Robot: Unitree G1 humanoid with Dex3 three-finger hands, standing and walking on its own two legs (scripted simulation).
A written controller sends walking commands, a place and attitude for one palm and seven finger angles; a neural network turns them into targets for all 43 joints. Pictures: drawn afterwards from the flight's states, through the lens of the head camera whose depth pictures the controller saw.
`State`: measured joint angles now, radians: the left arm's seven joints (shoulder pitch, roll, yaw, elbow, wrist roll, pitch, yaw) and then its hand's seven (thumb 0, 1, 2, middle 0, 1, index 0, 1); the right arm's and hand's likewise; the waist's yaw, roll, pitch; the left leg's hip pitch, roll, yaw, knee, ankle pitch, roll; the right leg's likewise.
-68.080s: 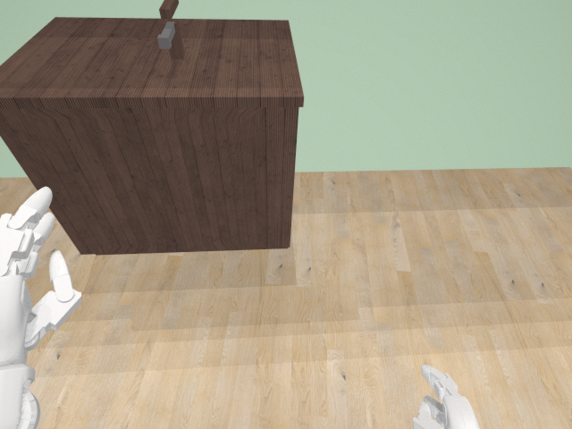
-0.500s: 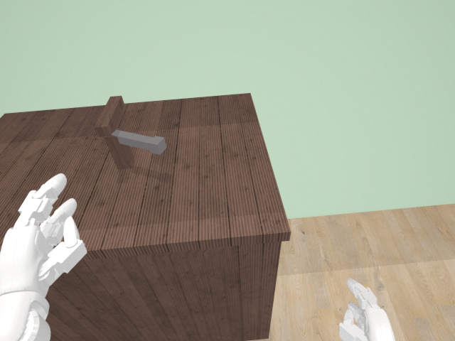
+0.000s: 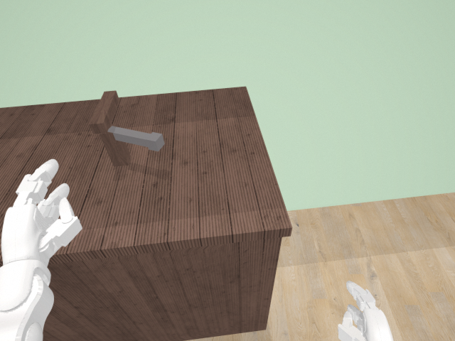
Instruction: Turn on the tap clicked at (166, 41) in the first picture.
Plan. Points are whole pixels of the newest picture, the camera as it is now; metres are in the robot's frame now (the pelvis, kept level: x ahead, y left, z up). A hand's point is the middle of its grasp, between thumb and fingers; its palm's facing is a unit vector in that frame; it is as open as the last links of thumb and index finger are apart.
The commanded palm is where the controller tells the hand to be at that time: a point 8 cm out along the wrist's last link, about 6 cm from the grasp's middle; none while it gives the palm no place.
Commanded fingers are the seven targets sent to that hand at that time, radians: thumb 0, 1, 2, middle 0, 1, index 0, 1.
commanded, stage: reach beside the lever's end, fingers flat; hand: left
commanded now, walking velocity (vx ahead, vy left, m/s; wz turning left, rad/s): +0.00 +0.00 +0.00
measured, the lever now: (155, 141) +0.47 +0.22 +0.11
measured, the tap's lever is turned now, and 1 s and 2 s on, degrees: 64 64 64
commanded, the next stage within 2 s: push the lever round in 1.62 s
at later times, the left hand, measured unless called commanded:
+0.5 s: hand (76, 198) +0.28 +0.29 +0.14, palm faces +0.46 -0.88 -0.11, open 7.6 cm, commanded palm +0.25 +0.33 +0.14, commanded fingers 0.00 0.90 0.90 -0.17 -0.21 -0.17 -0.21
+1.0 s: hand (71, 183) +0.33 +0.34 +0.12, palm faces +0.48 -0.87 -0.11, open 7.8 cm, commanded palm +0.29 +0.38 +0.12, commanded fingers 0.00 0.90 0.90 -0.15 -0.15 -0.15 -0.15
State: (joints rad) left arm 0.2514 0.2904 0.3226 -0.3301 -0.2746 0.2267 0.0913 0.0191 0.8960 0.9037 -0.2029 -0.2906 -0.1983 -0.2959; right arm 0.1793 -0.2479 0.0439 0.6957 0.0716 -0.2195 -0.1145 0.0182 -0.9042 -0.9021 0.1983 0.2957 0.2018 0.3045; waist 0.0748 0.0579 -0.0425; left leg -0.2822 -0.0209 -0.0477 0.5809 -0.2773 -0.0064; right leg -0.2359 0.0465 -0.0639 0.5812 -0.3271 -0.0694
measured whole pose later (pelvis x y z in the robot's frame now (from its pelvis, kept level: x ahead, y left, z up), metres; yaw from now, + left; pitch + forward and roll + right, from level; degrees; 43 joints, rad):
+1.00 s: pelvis +0.00 +0.01 +0.00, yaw -1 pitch +3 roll +0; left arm -0.21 0.44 0.48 0.41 -0.21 0.02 -0.02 0.02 0.90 0.90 -0.16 -0.17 -0.16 -0.18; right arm 0.25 -0.28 0.02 0.73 0.07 -0.14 -0.12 0.02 -0.90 -0.90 0.20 0.30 0.20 0.30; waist 0.01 0.04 -0.04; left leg -0.37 -0.01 -0.03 0.59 -0.27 0.01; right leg -0.31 0.05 -0.05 0.57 -0.30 -0.06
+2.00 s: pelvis +0.01 +0.03 +0.00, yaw -1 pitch +6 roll -1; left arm -0.33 0.41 0.45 0.54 -0.16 -0.06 0.01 0.02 0.90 0.90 -0.15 -0.15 -0.15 -0.15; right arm 0.26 -0.26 0.02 0.70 0.06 -0.09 -0.09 0.01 -0.90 -0.90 0.20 0.30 0.20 0.30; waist -0.01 0.03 -0.05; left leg -0.43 -0.03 -0.02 0.63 -0.30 0.03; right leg -0.37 0.04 -0.04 0.58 -0.31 -0.03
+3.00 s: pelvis +0.00 +0.01 +0.00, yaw -2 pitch +4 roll -1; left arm -0.33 0.28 0.37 0.48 -0.11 -0.05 0.28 0.02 0.90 0.90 -0.15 -0.15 -0.15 -0.15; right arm 0.24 -0.25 0.01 0.72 0.04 -0.04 -0.08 0.01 -0.91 -0.90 0.20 0.30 0.20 0.30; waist -0.02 0.05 -0.06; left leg -0.41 -0.01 -0.02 0.63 -0.29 0.01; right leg -0.36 0.06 -0.04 0.60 -0.31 -0.06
